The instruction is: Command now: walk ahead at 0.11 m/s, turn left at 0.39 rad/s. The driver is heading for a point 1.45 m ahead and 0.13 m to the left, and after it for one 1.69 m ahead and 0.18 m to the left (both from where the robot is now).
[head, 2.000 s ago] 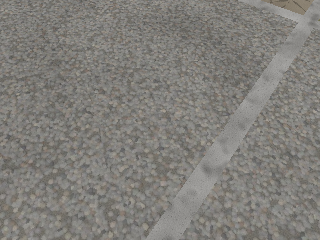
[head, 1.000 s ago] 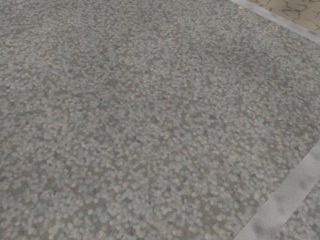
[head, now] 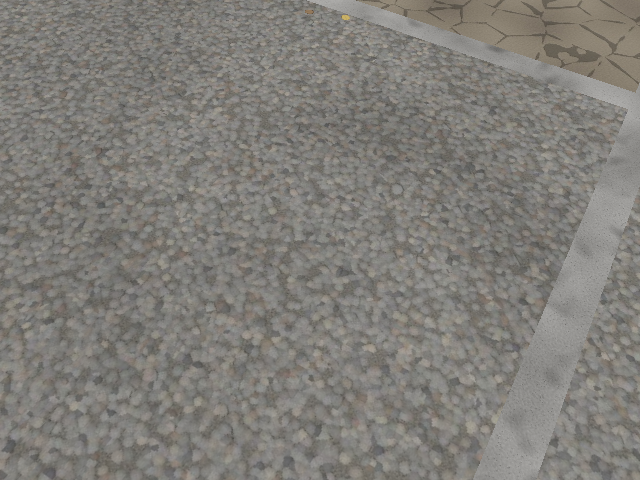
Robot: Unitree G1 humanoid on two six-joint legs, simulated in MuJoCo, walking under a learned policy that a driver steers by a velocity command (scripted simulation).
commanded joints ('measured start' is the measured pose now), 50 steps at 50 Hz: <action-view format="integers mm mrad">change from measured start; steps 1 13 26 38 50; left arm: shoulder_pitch -48 76 303 303 -91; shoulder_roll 83 154 119 34 -17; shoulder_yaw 18 24 5 2 -8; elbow -87 -79 45 73 -76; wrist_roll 6 19 11 17 21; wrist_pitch -17 -86 -125 -65 -54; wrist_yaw -1 12 -23 -46 -97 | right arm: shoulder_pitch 98 -63 -330 -7 151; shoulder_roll -199 -149 -43 -61 -83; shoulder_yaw -70 -77 -10 -23 -23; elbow -16 -93 -205 -20 79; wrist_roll -4 -22 -32 -10 -5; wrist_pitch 10 -18 -16 -84 -118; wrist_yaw -7 45 102 19 -3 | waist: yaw -24 31 93 32 -14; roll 123 -63 -110 77 62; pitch -65 105 107 9 101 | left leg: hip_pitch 233 -540 -390 67 193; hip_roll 243 44 54 310 291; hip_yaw -369 -17 228 7 306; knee -138 530 224 -279 -313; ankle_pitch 85 -132 78 128 469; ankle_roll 188 -22 5 116 77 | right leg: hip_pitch -239 290 305 -201 -359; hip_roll -6 -368 -291 -169 -145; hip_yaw -8 348 -105 -18 -156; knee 122 -571 -517 505 53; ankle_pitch -94 -175 735 148 467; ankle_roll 14 -165 -140 -73 -71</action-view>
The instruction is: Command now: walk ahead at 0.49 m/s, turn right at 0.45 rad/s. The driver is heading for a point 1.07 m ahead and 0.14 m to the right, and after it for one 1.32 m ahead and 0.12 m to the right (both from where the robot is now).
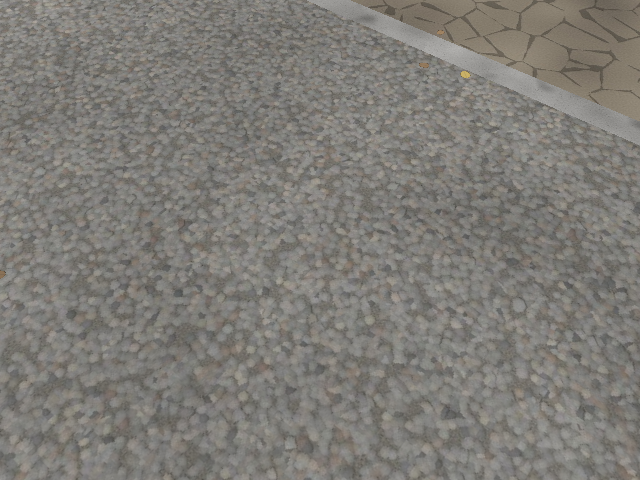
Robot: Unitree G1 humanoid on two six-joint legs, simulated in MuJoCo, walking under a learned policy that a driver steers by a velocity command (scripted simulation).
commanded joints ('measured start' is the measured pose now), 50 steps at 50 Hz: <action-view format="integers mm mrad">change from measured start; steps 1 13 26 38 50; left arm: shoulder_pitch -133 125 276 204 -150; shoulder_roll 10 164 177 155 74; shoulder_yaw -12 63 57 25 -25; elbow -105 -34 -10 -43 -185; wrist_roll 4 -22 -25 15 12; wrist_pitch -13 -13 -48 -67 -37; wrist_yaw -13 55 54 50 29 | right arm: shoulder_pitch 24 -133 -421 -110 62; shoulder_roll -120 -138 -102 -174 -178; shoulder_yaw -19 -16 4 -42 -52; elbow -29 -165 -289 -187 -91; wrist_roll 1 1 -19 13 19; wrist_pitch -11 -11 57 39 28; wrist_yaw -14 5 29 26 14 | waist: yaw -16 45 103 -1 -31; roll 85 79 -31 64 104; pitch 77 -45 -13 -79 -5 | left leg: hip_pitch -60 -745 -733 -47 -211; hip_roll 294 161 126 372 172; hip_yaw -34 -261 -210 -808 -520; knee -60 1069 505 43 -19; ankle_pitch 582 -35 269 -71 327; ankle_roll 61 -50 -115 223 158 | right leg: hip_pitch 40 671 642 61 80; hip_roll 23 -145 -2 113 44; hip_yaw -69 449 315 128 39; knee -131 -565 -575 465 -77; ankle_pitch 27 29 205 -349 -81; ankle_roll -22 -285 -176 -19 105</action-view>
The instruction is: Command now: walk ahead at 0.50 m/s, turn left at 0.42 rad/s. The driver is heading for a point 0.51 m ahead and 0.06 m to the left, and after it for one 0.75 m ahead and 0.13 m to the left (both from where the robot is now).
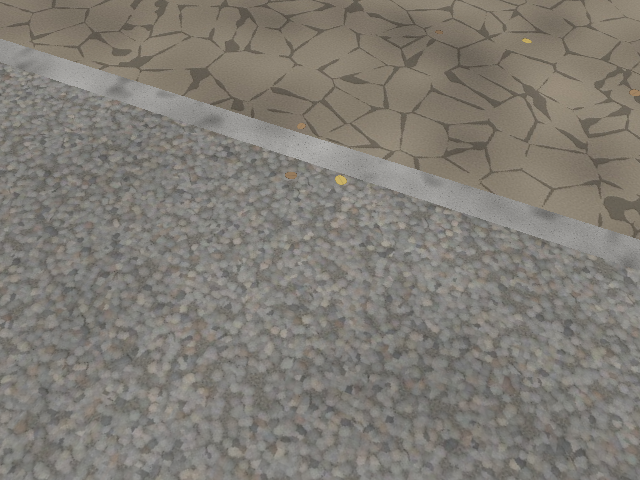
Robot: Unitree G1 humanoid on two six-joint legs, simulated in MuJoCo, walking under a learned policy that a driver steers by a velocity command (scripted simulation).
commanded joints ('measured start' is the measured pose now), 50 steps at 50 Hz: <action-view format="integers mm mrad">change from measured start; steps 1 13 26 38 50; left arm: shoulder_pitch -113 165 225 316 223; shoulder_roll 60 163 113 140 70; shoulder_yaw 5 54 54 56 44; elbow -95 -72 22 -12 61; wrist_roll -9 -7 -27 -31 -24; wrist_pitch -12 -27 -68 1 84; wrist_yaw -1 48 28 48 33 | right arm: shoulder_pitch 35 25 -337 -44 -237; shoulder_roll -164 -151 -69 -279 -101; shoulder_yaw -43 -41 -11 -84 4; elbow -50 -117 -238 -231 -139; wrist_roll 0 -17 -34 6 -22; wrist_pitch -10 13 54 40 13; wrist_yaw -7 -12 64 -4 -30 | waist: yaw -6 85 75 -42 77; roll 110 -57 -49 86 138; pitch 7 -153 20 -454 -85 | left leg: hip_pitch -18 -560 -578 416 -118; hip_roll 231 97 186 516 335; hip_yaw -220 -24 78 -388 45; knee -85 909 596 203 -43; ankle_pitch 250 -279 132 997 408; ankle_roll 122 -16 -79 299 95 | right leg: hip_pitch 3 695 524 -20 234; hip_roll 33 -339 -160 37 28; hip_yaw -39 598 -105 -34 -24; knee -116 -568 -675 638 69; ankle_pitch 101 -392 267 -398 -131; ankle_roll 20 -234 -174 2 -23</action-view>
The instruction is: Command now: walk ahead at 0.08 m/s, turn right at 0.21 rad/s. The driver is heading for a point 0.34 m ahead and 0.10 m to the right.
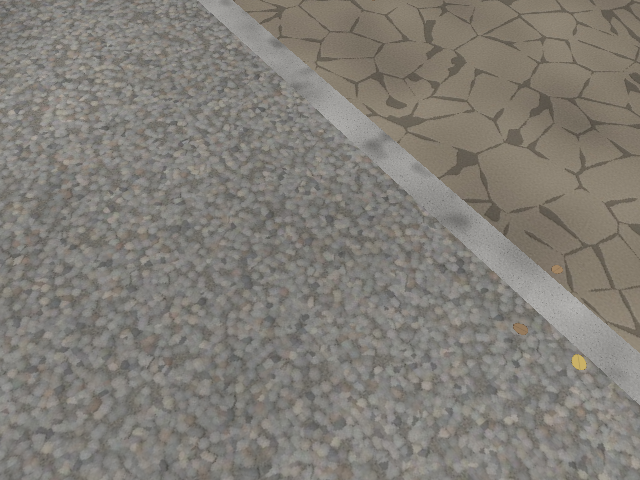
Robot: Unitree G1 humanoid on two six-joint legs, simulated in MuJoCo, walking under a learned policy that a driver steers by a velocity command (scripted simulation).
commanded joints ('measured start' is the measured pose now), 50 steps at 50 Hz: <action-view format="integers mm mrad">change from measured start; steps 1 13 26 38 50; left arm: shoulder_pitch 55 45 39 -79 -49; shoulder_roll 90 73 205 193 109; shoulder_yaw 27 30 79 72 29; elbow -26 -79 -102 -132 -42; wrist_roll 5 -9 -14 -17 -13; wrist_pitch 12 -10 -5 10 29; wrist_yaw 0 -9 10 3 -1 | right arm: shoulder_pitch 13 42 -41 56 6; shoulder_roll -159 -216 -167 -174 -195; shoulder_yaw -42 -83 -67 -53 -35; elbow -42 -8 -90 -103 -58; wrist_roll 1 3 8 10 4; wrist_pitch -1 50 79 43 33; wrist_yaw -14 -34 -19 -41 -21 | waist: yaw -8 6 10 -52 -35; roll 137 98 -69 -52 205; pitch -113 -117 -102 -115 -90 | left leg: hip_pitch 20 72 -351 132 145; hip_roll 301 330 71 75 255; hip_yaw -130 -58 -110 -143 -272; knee -124 116 586 -29 -41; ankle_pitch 266 213 -267 -68 237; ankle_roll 92 27 -172 -97 77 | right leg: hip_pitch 107 288 478 222 213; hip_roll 5 44 -125 -20 115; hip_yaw -18 -58 286 393 27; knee -42 -534 -557 -440 -260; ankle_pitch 10 89 664 368 -146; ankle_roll -6 -73 -260 -113 24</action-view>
